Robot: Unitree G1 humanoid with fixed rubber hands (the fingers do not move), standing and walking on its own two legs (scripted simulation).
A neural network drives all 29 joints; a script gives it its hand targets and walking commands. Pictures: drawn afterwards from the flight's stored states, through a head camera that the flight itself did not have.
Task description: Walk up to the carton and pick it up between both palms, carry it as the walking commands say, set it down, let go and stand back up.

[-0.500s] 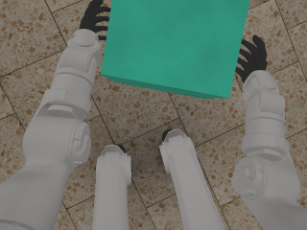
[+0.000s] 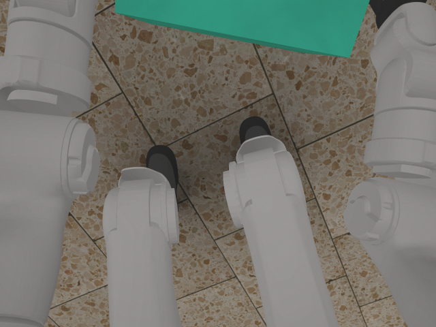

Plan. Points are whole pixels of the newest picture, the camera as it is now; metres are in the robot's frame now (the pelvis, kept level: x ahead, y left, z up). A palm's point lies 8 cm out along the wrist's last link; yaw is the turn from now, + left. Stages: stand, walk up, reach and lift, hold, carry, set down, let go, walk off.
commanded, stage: set down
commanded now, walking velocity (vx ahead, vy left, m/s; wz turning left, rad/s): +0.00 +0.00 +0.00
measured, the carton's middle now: out of the picture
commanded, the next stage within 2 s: none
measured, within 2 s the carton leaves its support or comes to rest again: rests again in 0.82 s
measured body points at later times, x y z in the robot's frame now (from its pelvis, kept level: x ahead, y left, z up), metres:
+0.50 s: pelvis +0.03 +0.00 -0.03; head +0.41 -0.04 +0.20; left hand +0.62 +0.05 -0.24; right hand +0.47 -0.31 -0.23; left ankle +0.13 +0.13 -0.40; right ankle +0.15 -0.13 -0.40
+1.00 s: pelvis +0.03 +0.02 -0.05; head +0.40 -0.03 +0.19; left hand +0.62 +0.05 -0.24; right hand +0.46 -0.31 -0.25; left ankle +0.13 +0.13 -0.40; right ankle +0.15 -0.12 -0.40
